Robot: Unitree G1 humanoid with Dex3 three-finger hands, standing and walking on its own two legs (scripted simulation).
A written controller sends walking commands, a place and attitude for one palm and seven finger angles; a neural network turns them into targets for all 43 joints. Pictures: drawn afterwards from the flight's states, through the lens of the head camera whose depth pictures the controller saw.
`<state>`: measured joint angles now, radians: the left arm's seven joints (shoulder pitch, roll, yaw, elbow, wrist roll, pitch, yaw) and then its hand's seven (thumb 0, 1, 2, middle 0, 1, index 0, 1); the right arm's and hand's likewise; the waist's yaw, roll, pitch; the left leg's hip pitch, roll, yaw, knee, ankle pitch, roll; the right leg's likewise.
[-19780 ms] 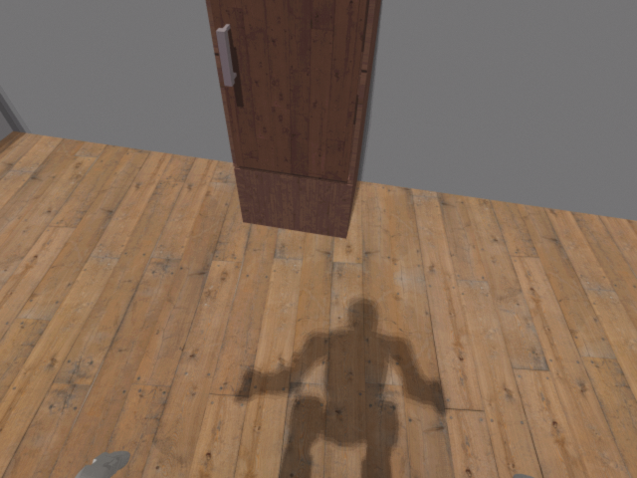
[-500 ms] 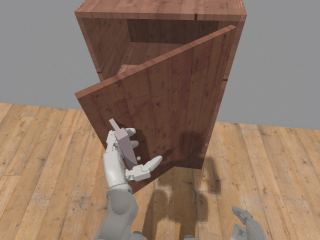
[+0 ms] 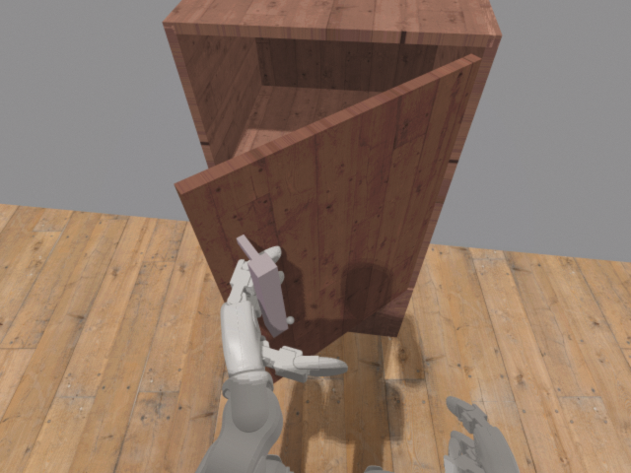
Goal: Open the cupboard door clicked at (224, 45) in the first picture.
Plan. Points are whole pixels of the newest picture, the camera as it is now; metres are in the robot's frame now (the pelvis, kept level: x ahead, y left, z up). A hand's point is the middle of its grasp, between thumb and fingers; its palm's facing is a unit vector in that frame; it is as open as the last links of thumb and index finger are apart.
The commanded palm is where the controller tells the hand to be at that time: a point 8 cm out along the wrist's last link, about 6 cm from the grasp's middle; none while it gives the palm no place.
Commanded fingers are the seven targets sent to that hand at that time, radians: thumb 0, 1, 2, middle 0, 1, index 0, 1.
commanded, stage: slide the hand sideways off the handle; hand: left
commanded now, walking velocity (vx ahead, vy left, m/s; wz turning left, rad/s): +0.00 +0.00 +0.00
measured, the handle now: (261, 287) +0.34 +0.09 +0.05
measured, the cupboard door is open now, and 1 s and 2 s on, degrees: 43 45 45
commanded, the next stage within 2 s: draw the hand back to the body in 1.20 s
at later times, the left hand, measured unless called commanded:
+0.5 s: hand (280, 364) +0.24 +0.05 +0.05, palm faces -0.16 -0.99 -0.01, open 16.2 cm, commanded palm +0.23 +0.13 +0.05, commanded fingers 0.00 -0.50 0.30 -0.15 -0.30 -0.15 -0.30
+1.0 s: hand (222, 392) +0.21 +0.11 +0.05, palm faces -0.11 -0.99 -0.03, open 16.1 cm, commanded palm +0.19 +0.18 +0.05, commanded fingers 0.00 -0.50 0.30 -0.15 -0.30 -0.15 -0.30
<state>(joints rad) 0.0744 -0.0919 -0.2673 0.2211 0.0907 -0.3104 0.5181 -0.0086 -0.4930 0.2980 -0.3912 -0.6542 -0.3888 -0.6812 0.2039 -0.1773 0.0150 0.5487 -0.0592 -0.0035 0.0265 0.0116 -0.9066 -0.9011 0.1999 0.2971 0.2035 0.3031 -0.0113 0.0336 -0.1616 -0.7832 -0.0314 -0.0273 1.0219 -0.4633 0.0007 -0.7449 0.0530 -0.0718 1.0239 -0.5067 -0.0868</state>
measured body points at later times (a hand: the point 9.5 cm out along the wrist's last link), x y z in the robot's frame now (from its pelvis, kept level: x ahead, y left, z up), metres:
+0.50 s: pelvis -0.01 +0.02 -0.01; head +0.03 +0.01 +0.44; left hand +0.24 +0.11 +0.05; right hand +0.15 -0.20 -0.09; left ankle +0.02 +0.12 -0.67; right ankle +0.00 -0.07 -0.67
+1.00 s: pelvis +0.00 +0.01 -0.01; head +0.05 +0.00 +0.44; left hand +0.21 +0.17 +0.05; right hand +0.18 -0.22 -0.09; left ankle +0.02 +0.12 -0.67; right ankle +0.00 -0.07 -0.67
